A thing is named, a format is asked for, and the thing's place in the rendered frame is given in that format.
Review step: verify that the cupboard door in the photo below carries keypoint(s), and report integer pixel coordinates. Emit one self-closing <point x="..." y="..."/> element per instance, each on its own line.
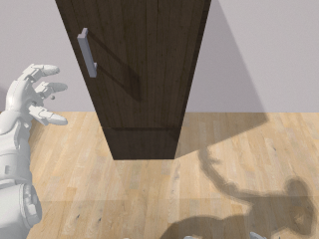
<point x="143" y="50"/>

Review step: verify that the left robot hand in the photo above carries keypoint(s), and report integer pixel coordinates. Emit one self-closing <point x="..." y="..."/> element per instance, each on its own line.
<point x="21" y="95"/>

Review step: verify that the left robot upper arm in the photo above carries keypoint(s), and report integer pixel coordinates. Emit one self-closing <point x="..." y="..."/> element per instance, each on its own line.
<point x="20" y="210"/>

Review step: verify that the handle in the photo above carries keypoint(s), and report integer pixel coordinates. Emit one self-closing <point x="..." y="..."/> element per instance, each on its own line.
<point x="85" y="48"/>

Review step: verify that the left robot forearm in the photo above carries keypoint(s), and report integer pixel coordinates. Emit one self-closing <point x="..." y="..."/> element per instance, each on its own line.
<point x="15" y="151"/>

